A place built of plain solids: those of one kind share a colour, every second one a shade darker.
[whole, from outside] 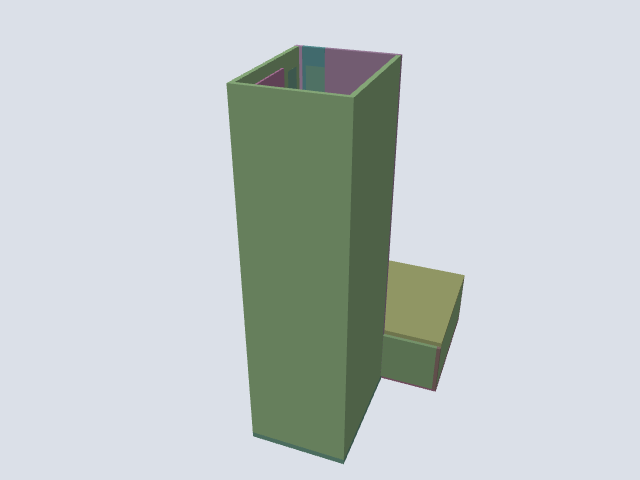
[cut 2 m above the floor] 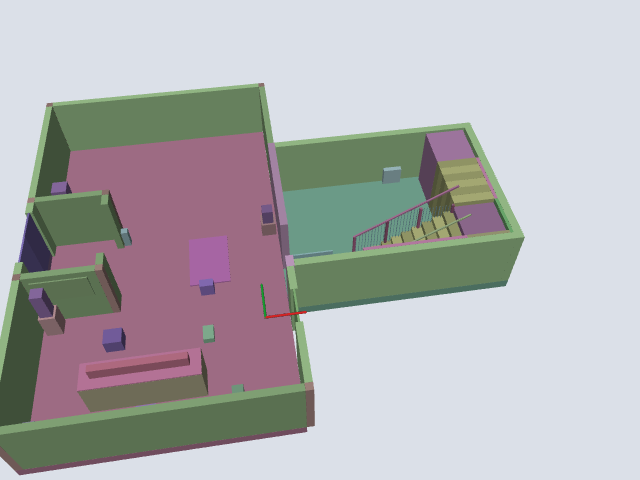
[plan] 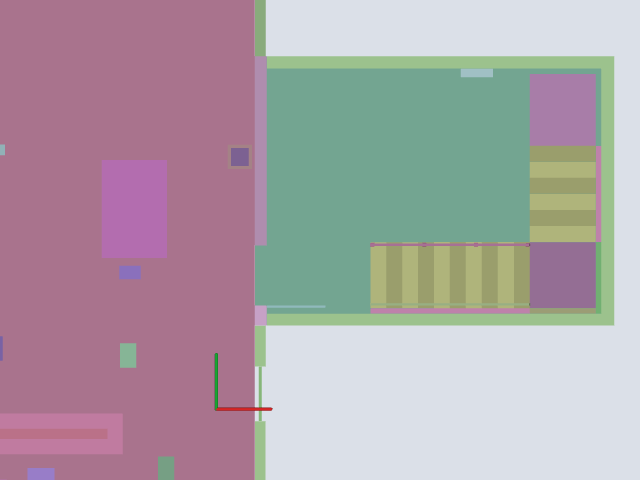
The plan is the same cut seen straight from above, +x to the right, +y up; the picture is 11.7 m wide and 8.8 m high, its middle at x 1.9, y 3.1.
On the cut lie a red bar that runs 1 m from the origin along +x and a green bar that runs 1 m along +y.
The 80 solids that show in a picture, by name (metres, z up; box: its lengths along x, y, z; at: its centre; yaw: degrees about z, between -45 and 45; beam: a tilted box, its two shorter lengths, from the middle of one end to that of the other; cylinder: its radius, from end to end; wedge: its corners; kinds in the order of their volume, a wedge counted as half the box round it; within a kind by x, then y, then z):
{
 "wall_1": {"box": [0.2, 4.05, 2.9], "at": [-6.29, 0.15, 1.45]},
 "wall_2": {"box": [0.2, 0.4, 2.9], "at": [-6.29, 2.57, 1.45]},
 "wall_3": {"box": [0.2, 0.4, 2.9], "at": [-6.29, 4.77, 1.45]},
 "wall_4": {"box": [0.2, 4.25, 2.9], "at": [-6.29, 7.3, 1.45]},
 "wall_5": {"box": [1.9, 0.2, 2.9], "at": [-5.25, 2.27, 1.45]},
 "wall_6": {"box": [1.9, 0.2, 2.9], "at": [-5.25, 5.07, 1.45]},
 "wall_7": {"box": [0.2, 0.4, 2.9], "at": [-4.2, 2.57, 1.45]},
 "wall_8": {"box": [0.2, 0.4, 2.9], "at": [-4.2, 4.77, 1.45]},
 "wall_9": {"box": [6.9, 0.2, 2.9], "at": [-2.75, -1.98, 1.45]},
 "wall_10": {"box": [6.9, 0.2, 2.9], "at": [-2.75, 9.52, 1.45]},
 "wall_11": {"box": [0.2, 1.66, 2.9], "at": [0.81, -1.05, 1.45]},
 "wall_12": {"box": [0.2, 0.75, 2.9], "at": [0.81, 1.16, 1.45]},
 "wall_13": {"box": [0.2, 2.95, 2.9], "at": [0.81, 7.95, 1.45]},
 "wall_14": {"box": [6.13, 0.22, 18.06], "at": [3.99, 1.64, 9.03]},
 "wall_15": {"box": [6.13, 0.23, 18.06], "at": [3.99, 6.36, 9.03]},
 "wall_16": {"box": [0.24, 4.94, 18.06], "at": [7.18, 4.0, 9.03]},
 "lobby_floor_slab_1": {"box": [7.1, 11.7, 0.3], "at": [-2.84, 3.77, -0.15]},
 "lobby_ceiling_slab_1": {"box": [7.1, 11.7, 0.25], "at": [-2.84, 3.77, 3.02]},
 "wall_cheek_1": {"box": [0.22, 0.37, 18.06], "at": [0.81, 1.72, 9.03]},
 "wall_cheek_2": {"box": [0.22, 3.47, 18.06], "at": [0.81, 4.73, 9.03]},
 "floor_slab_1": {"box": [6.59, 4.94, 0.3], "at": [4.0, 4.0, -0.15]},
 "tread_slab_1": {"box": [0.29, 1.21, 0.17], "at": [2.97, 2.46, 0.08]},
 "tread_slab_2": {"box": [0.29, 1.21, 0.34], "at": [3.26, 2.46, 0.17]},
 "tread_slab_3": {"box": [0.29, 1.21, 0.5], "at": [3.55, 2.46, 0.25]},
 "tread_slab_4": {"box": [0.29, 1.21, 0.67], "at": [3.84, 2.46, 0.34]},
 "tread_slab_5": {"box": [0.29, 1.21, 0.84], "at": [4.13, 2.46, 0.42]},
 "tread_slab_6": {"box": [0.29, 1.21, 1.01], "at": [4.43, 2.46, 0.5]},
 "tread_slab_7": {"box": [0.3, 1.21, 1.18], "at": [4.72, 2.46, 0.59]},
 "tread_slab_8": {"box": [0.3, 1.21, 1.35], "at": [5.01, 2.46, 0.67]},
 "tread_slab_9": {"box": [0.3, 1.21, 1.51], "at": [5.31, 2.46, 0.76]},
 "tread_slab_10": {"box": [0.29, 1.21, 1.68], "at": [5.6, 2.46, 0.84]},
 "tread_slab_11": {"box": [1.21, 0.3, 2.02], "at": [6.35, 3.21, 1.01]},
 "tread_slab_12": {"box": [1.21, 0.3, 2.19], "at": [6.35, 3.5, 1.09]},
 "tread_slab_13": {"box": [1.21, 0.3, 2.36], "at": [6.35, 3.8, 1.18]},
 "tread_slab_14": {"box": [1.21, 0.3, 2.53], "at": [6.35, 4.09, 1.26]},
 "tread_slab_15": {"box": [1.21, 0.29, 2.69], "at": [6.35, 4.39, 1.35]},
 "tread_slab_16": {"box": [1.21, 0.3, 2.86], "at": [6.35, 4.68, 1.43]},
 "wall_wall_1": {"box": [2.92, 0.1, 17.55], "at": [4.28, 1.8, 8.78]},
 "wall_wall_2": {"box": [0.1, 1.76, 17.55], "at": [7.01, 3.94, 8.78]},
 "landing_slab_1": {"box": [1.21, 1.21, 1.85], "at": [6.35, 2.46, 0.93]},
 "landing_slab_2": {"box": [1.21, 1.32, 3.03], "at": [6.35, 5.49, 1.52]},
 "wall_head_1": {"box": [0.22, 1.1, 15.96], "at": [0.81, 2.45, 10.08]},
 "lobby_desk_body_1": {"box": [3.0, 0.75, 1.15], "at": [-3.21, -0.45, 0.57]},
 "wall_land_far_wall_1": {"box": [0.1, 1.31, 17.55], "at": [7.01, 2.41, 8.78]},
 "wall_land_wall_1": {"box": [1.21, 0.1, 17.55], "at": [6.35, 1.8, 8.78]},
 "wallpost_1": {"box": [0.2, 0.2, 2.9], "at": [-6.29, -1.98, 1.45]},
 "wallpost_2": {"box": [0.2, 0.2, 2.9], "at": [-6.29, 2.27, 1.45]},
 "wallpost_3": {"box": [0.2, 0.2, 2.9], "at": [-6.29, 5.07, 1.45]},
 "wallpost_4": {"box": [0.2, 0.2, 2.9], "at": [-4.2, 2.27, 1.45]},
 "wallpost_5": {"box": [0.2, 0.2, 2.9], "at": [-4.2, 5.07, 1.45]},
 "wallpost_6": {"box": [0.2, 0.2, 2.9], "at": [0.81, -1.98, 1.45]},
 "wallpost_7": {"box": [0.2, 0.2, 2.9], "at": [0.81, 9.52, 1.45]},
 "lobby_planter_plant_1": {"box": [0.33, 0.33, 0.9], "at": [-5.85, 1.9, 1.25]},
 "lobby_planter_plant_2": {"box": [0.43, 0.43, 1.2], "at": [-5.56, 5.5, 1.4]},
 "lobby_planter_plant_3": {"box": [0.33, 0.33, 0.5], "at": [0.43, 4.62, 0.75]},
 "lobby_planter_box_1": {"box": [0.45, 0.45, 0.8], "at": [-5.85, 1.9, 0.4]},
 "lobby_planter_box_2": {"box": [0.45, 0.45, 0.5], "at": [0.43, 4.62, 0.25]},
 "lobby_runner_top_1": {"box": [1.2, 1.8, 0.09], "at": [-1.5, 3.67, -0.01]},
 "lobby_entrance_leaf_1": {"box": [0.05, 0.9, 2.0], "at": [-6.29, 3.22, 1.2]},
 "lobby_entrance_leaf_2": {"box": [0.05, 0.9, 2.0], "at": [-6.29, 4.12, 1.2]},
 "door_leaf_1": {"box": [0.045, 0.95, 2.08], "at": [0.9, 2.55, 16.19]},
 "door_leaf_2": {"box": [0.95, 0.045, 2.08], "at": [1.73, 1.73, 16.19]},
 "lobby_desk_screen_1": {"box": [2.44, 0.19, 0.35], "at": [-3.21, -0.45, 1.36]},
 "lobby_left_box_1": {"box": [0.5, 0.45, 0.45], "at": [-4.17, 1.11, 0.22]},
 "lobby_left_box_2": {"box": [0.4, 0.25, 0.45], "at": [-1.58, 2.5, 0.22]},
 "lobby_lift_leaf_1": {"box": [0.06, 1.0, 2.1], "at": [0.81, 0.28, 1.05]},
 "lobby_desk_chair_seat_1": {"box": [0.5, 0.5, 0.48], "at": [-3.21, -1.33, 0.24]},
 "door_front_leaf_open_1": {"box": [1.08, 0.045, 2.08], "at": [1.46, 1.88, 1.05]},
 "lobby_desk_counter_1": {"box": [3.0, 0.75, 0.04], "at": [-3.21, -0.45, 1.17]},
 "lobby_parcel_box_1": {"box": [0.3, 0.45, 0.2], "at": [-1.62, 0.98, 0.1]},
 "lobby_parcel_box_2": {"box": [0.3, 0.45, 0.45], "at": [-0.92, -1.09, 0.22]},
 "furn_radiator_column_body_1": {"box": [0.59, 0.16, 0.6], "at": [4.78, 6.16, 0.3]},
 "lobby_board_panel_1": {"box": [1.5, 0.04, 0.8], "at": [-5.29, 2.15, 1.4]},
 "lobby_extinguisher_body_1": {"box": [0.2, 0.2, 0.6], "at": [-3.98, 4.75, 0.3]},
 "posts_1": {"box": [0.08, 0.08, 0.93], "at": [2.86, 3.01, 0.63]},
 "posts_2": {"box": [0.08, 0.08, 0.97], "at": [3.81, 3.01, 1.16]},
 "posts_3": {"box": [0.08, 0.08, 1.01], "at": [4.76, 3.01, 1.68]},
 "rail_top_1": {"beam": [0.05, 0.05], "from": [2.82, 3.01, 1.07], "to": [5.74, 3.01, 2.76]},
 "lobby_entrance_leaf_kick_1": {"box": [0.05, 0.9, 0.2], "at": [-6.29, 4.12, 0.1]},
 "handrail_rail_1": {"beam": [0.045, 0.045], "from": [2.82, 1.92, 1.07], "to": [5.74, 1.92, 2.76]}
}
